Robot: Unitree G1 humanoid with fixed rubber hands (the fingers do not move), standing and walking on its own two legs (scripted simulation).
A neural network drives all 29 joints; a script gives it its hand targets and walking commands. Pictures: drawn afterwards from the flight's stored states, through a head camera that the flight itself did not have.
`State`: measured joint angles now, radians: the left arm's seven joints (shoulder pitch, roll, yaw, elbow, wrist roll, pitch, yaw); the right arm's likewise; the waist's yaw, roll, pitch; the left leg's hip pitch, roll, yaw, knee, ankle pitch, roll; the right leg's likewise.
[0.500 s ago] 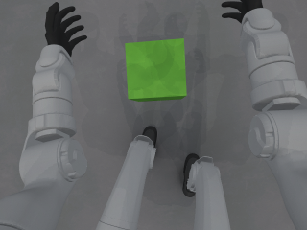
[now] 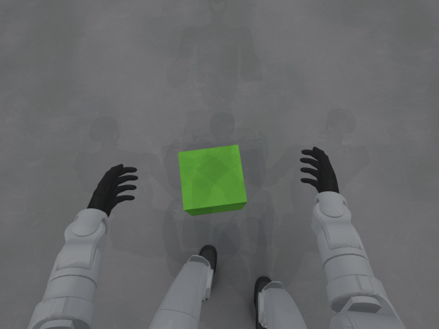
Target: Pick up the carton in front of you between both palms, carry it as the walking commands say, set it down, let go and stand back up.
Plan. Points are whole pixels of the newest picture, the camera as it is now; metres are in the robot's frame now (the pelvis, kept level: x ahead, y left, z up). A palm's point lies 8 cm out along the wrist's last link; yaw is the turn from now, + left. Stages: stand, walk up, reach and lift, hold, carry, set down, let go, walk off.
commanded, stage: let go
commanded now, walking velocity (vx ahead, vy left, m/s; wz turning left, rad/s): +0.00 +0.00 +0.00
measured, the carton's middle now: (213, 183) +0.45 +0.11 -0.60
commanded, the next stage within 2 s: stand in 0.98 s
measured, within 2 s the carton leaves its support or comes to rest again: neither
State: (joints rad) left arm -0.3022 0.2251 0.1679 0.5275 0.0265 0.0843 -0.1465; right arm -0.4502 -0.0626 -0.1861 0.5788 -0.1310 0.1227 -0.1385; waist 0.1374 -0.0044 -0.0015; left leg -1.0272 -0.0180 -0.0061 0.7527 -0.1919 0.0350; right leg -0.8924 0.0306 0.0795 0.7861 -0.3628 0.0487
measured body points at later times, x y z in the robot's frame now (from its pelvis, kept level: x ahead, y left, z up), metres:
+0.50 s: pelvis +0.05 -0.04 +0.05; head +0.11 -0.05 +0.49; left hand +0.21 +0.20 -0.03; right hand +0.26 -0.26 -0.04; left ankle +0.07 +0.09 -0.69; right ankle -0.01 -0.15 -0.69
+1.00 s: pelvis +0.06 -0.04 +0.04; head +0.06 -0.03 +0.49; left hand +0.21 +0.21 -0.03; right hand +0.24 -0.26 -0.03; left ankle +0.07 +0.09 -0.69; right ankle -0.01 -0.15 -0.69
